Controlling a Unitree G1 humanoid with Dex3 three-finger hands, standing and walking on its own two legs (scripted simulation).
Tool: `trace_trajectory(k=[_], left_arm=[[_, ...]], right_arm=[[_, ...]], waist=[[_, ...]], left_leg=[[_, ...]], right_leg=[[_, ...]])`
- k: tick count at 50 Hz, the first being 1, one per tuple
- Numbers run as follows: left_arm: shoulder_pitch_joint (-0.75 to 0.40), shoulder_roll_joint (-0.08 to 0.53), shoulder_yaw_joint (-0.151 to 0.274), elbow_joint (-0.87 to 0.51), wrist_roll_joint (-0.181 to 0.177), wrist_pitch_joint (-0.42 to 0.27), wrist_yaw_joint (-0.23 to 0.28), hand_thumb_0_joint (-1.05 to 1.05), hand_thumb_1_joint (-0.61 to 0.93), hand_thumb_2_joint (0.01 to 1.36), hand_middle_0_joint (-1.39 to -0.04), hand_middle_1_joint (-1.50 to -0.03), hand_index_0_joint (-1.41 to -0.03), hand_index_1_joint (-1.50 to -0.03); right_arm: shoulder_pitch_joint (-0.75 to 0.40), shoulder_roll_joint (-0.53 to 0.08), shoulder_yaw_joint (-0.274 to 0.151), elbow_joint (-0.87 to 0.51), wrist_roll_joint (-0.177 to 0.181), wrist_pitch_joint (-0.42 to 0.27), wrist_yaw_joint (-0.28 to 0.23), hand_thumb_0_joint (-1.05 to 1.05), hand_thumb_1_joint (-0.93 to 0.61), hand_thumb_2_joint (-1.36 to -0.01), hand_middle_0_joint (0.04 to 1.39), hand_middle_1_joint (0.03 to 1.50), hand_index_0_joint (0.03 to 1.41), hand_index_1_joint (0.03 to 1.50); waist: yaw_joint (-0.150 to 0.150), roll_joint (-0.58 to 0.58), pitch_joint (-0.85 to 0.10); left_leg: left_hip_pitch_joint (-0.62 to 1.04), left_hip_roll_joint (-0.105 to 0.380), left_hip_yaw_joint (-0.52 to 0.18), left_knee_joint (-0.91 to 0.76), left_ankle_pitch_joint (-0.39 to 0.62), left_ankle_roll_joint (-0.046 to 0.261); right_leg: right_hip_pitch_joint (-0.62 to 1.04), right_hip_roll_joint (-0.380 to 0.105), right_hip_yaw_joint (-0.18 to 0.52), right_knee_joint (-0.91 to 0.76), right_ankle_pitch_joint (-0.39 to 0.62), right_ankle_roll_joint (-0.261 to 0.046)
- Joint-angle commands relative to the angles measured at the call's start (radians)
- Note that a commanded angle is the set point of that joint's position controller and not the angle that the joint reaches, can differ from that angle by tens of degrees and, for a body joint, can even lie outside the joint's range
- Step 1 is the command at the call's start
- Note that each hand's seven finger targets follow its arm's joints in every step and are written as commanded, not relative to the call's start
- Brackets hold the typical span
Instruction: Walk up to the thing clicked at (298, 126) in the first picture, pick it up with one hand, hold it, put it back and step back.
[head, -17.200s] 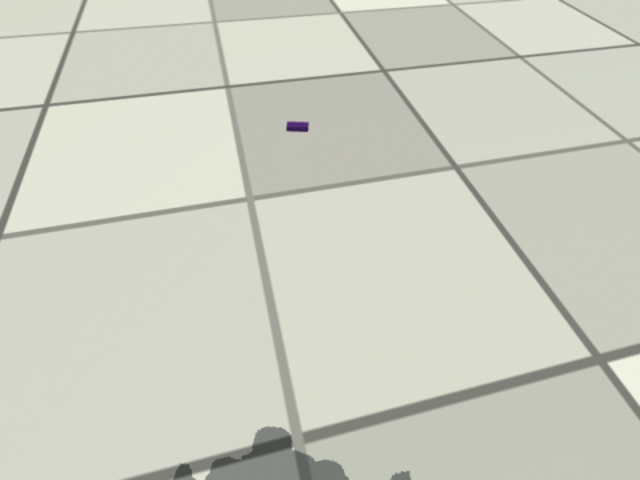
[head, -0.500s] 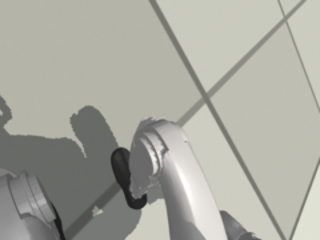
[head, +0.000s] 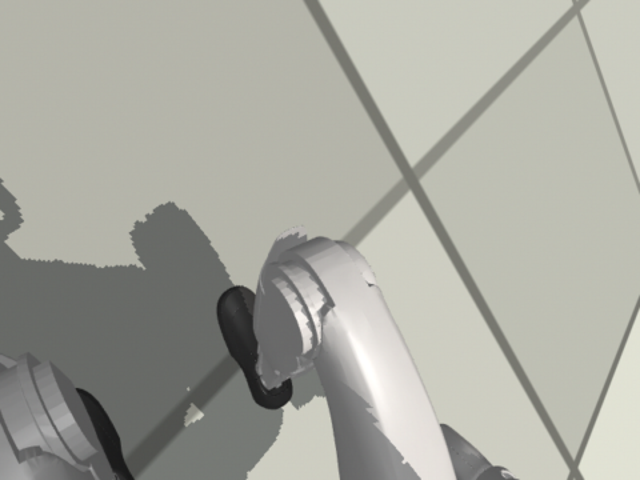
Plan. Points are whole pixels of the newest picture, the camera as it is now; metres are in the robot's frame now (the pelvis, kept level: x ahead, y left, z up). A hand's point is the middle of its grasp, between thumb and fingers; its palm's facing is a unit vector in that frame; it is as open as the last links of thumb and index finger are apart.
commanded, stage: close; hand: left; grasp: from above
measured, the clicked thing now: out of the picture +0.50 +0.33 -0.30
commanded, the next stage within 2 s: settle in 1.46 s
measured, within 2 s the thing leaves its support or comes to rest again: leaves its support in 1.86 s
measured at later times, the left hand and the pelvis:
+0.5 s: hand out of the picture +0.47 +0.33 -0.26, palm faces -0.46 -0.13 -0.88, open 12.5 cm; pelvis +0.00 +0.00 +0.00, yaw +0 degrees
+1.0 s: hand out of the picture +0.48 +0.33 -0.26, palm faces -0.46 -0.12 -0.88, open 10.3 cm; pelvis +0.00 +0.00 +0.00, yaw -1 degrees
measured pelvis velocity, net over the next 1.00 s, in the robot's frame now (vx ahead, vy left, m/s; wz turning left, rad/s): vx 0.00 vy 0.00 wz -0.01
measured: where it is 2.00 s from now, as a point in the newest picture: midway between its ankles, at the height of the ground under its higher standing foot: (191, 420)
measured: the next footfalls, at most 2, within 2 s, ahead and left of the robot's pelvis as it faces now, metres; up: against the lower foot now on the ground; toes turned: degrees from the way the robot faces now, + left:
none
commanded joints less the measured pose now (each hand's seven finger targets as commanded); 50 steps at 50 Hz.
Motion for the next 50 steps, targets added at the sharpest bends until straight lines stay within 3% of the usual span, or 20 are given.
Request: trace_trajectory(k=[1,3,6,9,10,12,13,14,17,21,26,28,31,34,36,37,40,42,45,50], left_arm=[[-0.191,0.2,-0.019,-0.089,-0.008,-0.025,0.029,0.0,-0.418,0.92,-0.143,-0.962,-0.141,-0.963],[-0.231,0.235,-0.009,-0.13,-0.002,-0.039,0.037,0.0,-0.397,0.91,-0.164,-0.942,-0.158,-0.946],[-0.244,0.216,-0.008,-0.154,0.01,-0.045,0.05,0.0,-0.351,0.877,-0.194,-0.912,-0.192,-0.913],[-0.234,0.218,-0.02,-0.12,0.022,-0.047,0.074,0.0,-0.309,0.87,-0.23,-0.89,-0.225,-0.894],[-0.254,0.206,-0.022,-0.149,0.022,-0.045,0.078,0.0,-0.291,0.849,-0.23,-0.884,-0.233,-0.881],[-0.183,0.151,-0.051,-0.03,0.017,-0.03,0.08,0.0,-0.278,0.813,-0.23,-0.881,-0.241,-0.869],[-0.187,0.165,-0.051,-0.043,0.011,-0.028,0.083,0.0,-0.276,0.816,-0.237,-0.866,-0.242,-0.859],[-0.247,0.223,-0.019,-0.134,0.017,-0.031,0.093,0.0,-0.264,0.81,-0.249,-0.856,-0.254,-0.85],[-0.248,0.214,-0.021,-0.088,0.015,-0.016,0.098,0.0,-0.247,0.772,-0.26,-0.855,-0.272,-0.841],[-0.222,0.175,-0.038,-0.075,0.0,-0.001,0.079,0.0,-0.201,0.734,-0.277,-0.841,-0.299,-0.818],[-0.248,0.216,-0.013,-0.118,-0.011,0.001,0.072,0.0,-0.154,0.705,-0.328,-0.8,-0.345,-0.782],[-0.207,0.167,-0.041,-0.064,-0.012,0.002,0.059,0.0,-0.127,0.682,-0.341,-0.79,-0.364,-0.767],[-0.273,0.231,-0.007,-0.173,-0.01,-0.009,0.056,0.0,-0.085,0.66,-0.369,-0.771,-0.394,-0.745],[-0.196,0.192,-0.037,-0.07,-0.011,-0.011,0.052,0.0,-0.044,0.633,-0.404,-0.745,-0.429,-0.719],[-0.255,0.235,-0.01,-0.162,0.002,-0.019,0.057,0.0,-0.025,0.61,-0.411,-0.729,-0.44,-0.699],[-0.217,0.215,-0.024,-0.092,-0.001,-0.014,0.056,0.0,-0.017,0.6,-0.411,-0.736,-0.445,-0.701],[-0.215,0.226,-0.017,-0.119,-0.002,-0.019,0.057,0.0,0.039,0.573,-0.456,-0.7,-0.489,-0.666],[-0.27,0.264,0.01,-0.211,0.006,-0.022,0.06,0.0,0.072,0.542,-0.468,-0.702,-0.511,-0.657],[-0.192,0.219,-0.012,-0.096,-0.003,-0.013,0.059,0.0,0.096,0.549,-0.51,-0.664,-0.54,-0.633],[-0.235,0.22,-0.007,-0.132,-0.016,-0.007,0.05,0.0,0.195,0.506,-0.573,-0.644,-0.613,-0.603]], right_arm=[[0.215,-0.328,-0.096,0.021,0.004,0.021,-0.017,0.0,-0.895,-0.901,0.2,0.3,0.2,0.3],[0.213,-0.345,-0.104,0.016,0.003,0.027,-0.025,0.0,-0.895,-0.901,0.2,0.3,0.2,0.3],[0.22,-0.343,-0.1,0.031,-0.004,0.028,-0.02,0.0,-0.894,-0.901,0.2,0.3,0.2,0.3],[0.203,-0.333,-0.095,0.023,-0.002,0.029,-0.024,0.0,-0.893,-0.901,0.2,0.3,0.2,0.3],[0.202,-0.339,-0.101,0.028,-0.003,0.028,-0.023,0.0,-0.891,-0.9,0.2,0.3,0.2,0.3],[0.196,-0.326,-0.094,0.032,-0.009,0.02,-0.016,0.0,-0.892,-0.9,0.2,0.3,0.2,0.3],[0.185,-0.325,-0.084,0.031,-0.006,0.018,-0.016,0.0,-0.891,-0.9,0.2,0.3,0.2,0.3],[0.199,-0.332,-0.083,0.035,-0.004,0.018,-0.018,0.0,-0.891,-0.9,0.2,0.3,0.2,0.3],[0.194,-0.355,-0.109,0.04,-0.005,0.013,-0.022,0.0,-0.894,-0.901,0.2,0.3,0.2,0.3],[0.184,-0.333,-0.093,0.033,-0.004,0.001,-0.014,0.0,-0.893,-0.9,0.2,0.3,0.2,0.3],[0.193,-0.335,-0.097,0.037,0.004,0.011,-0.022,0.0,-0.894,-0.901,0.2,0.3,0.199,0.3],[0.193,-0.328,-0.087,0.03,0.001,0.009,-0.018,0.0,-0.894,-0.901,0.2,0.3,0.2,0.3],[0.198,-0.337,-0.087,0.036,0.007,0.013,-0.022,0.0,-0.892,-0.9,0.2,0.3,0.2,0.3],[0.194,-0.333,-0.08,0.023,0.004,0.018,-0.024,0.0,-0.893,-0.9,0.2,0.3,0.199,0.3],[0.207,-0.335,-0.078,0.031,0.003,0.021,-0.026,0.0,-0.892,-0.9,0.2,0.3,0.2,0.3],[0.191,-0.339,-0.088,0.023,0.002,0.02,-0.029,0.0,-0.892,-0.9,0.2,0.299,0.2,0.299],[0.191,-0.341,-0.079,0.018,0.0,0.02,-0.026,0.0,-0.892,-0.9,0.2,0.299,0.2,0.299],[0.2,-0.336,-0.083,0.025,-0.001,0.02,-0.027,0.0,-0.892,-0.899,0.2,0.299,0.2,0.299],[0.196,-0.334,-0.083,0.028,-0.003,0.021,-0.026,0.0,-0.893,-0.9,0.2,0.299,0.199,0.299],[0.208,-0.337,-0.087,0.041,0.0,0.023,-0.03,0.0,-0.894,-0.9,0.2,0.299,0.199,0.299]], waist=[[-0.06,0.543,-0.668],[-0.049,0.558,-0.678],[-0.054,0.64,-0.688],[-0.058,0.611,-0.676],[-0.055,0.629,-0.689],[-0.073,0.578,-0.603],[-0.077,0.546,-0.585],[-0.064,0.584,-0.646],[-0.069,0.612,-0.625],[-0.078,0.592,-0.631],[-0.057,0.603,-0.68],[-0.075,0.571,-0.627],[-0.057,0.63,-0.682],[-0.074,0.553,-0.633],[-0.057,0.62,-0.684],[-0.054,0.605,-0.661],[-0.062,0.59,-0.63],[-0.046,0.648,-0.699],[-0.065,0.58,-0.649],[-0.062,0.607,-0.659]], left_leg=[[0.469,0.028,0.078,-0.247,0.266,-0.012],[0.482,0.028,0.072,-0.259,0.25,-0.015],[0.592,0.041,0.042,-0.269,0.322,-0.036],[0.548,0.037,0.053,-0.273,0.287,-0.026],[0.563,0.039,0.049,-0.272,0.307,-0.029],[0.511,0.036,0.057,-0.271,0.276,-0.022],[0.474,0.035,0.061,-0.263,0.263,-0.016],[0.506,0.036,0.06,-0.267,0.298,-0.02],[0.526,0.041,0.051,-0.289,0.259,-0.026],[0.528,0.041,0.049,-0.282,0.253,-0.024],[0.526,0.041,0.051,-0.286,0.254,-0.024],[0.498,0.039,0.052,-0.276,0.253,-0.023],[0.553,0.042,0.042,-0.279,0.299,-0.032],[0.489,0.037,0.058,-0.268,0.269,-0.018],[0.544,0.039,0.051,-0.27,0.313,-0.029],[0.544,0.04,0.051,-0.278,0.284,-0.029],[0.526,0.041,0.047,-0.279,0.267,-0.029],[0.569,0.043,0.052,-0.276,0.307,-0.031],[0.505,0.038,0.063,-0.268,0.28,-0.022],[0.524,0.042,0.054,-0.266,0.293,-0.028]], right_leg=[[0.467,0.047,-0.08,-0.177,0.22,-0.066],[0.455,0.049,-0.088,-0.185,0.2,-0.071],[0.382,0.039,-0.101,-0.155,0.23,-0.076],[0.42,0.049,-0.098,-0.166,0.229,-0.071],[0.403,0.046,-0.099,-0.159,0.243,-0.07],[0.394,0.049,-0.099,-0.162,0.231,-0.064],[0.404,0.055,-0.099,-0.176,0.227,-0.062],[0.422,0.048,-0.093,-0.18,0.252,-0.062],[0.379,0.042,-0.09,-0.171,0.214,-0.069],[0.373,0.041,-0.093,-0.166,0.212,-0.062],[0.406,0.041,-0.089,-0.177,0.219,-0.068],[0.394,0.044,-0.092,-0.17,0.216,-0.068],[0.384,0.037,-0.093,-0.166,0.231,-0.072],[0.43,0.046,-0.089,-0.18,0.227,-0.067],[0.414,0.041,-0.092,-0.17,0.247,-0.072],[0.398,0.044,-0.09,-0.169,0.22,-0.075],[0.394,0.043,-0.095,-0.175,0.209,-0.072],[0.406,0.04,-0.089,-0.172,0.237,-0.071],[0.433,0.047,-0.09,-0.185,0.232,-0.069],[0.4,0.043,-0.093,-0.181,0.231,-0.074]])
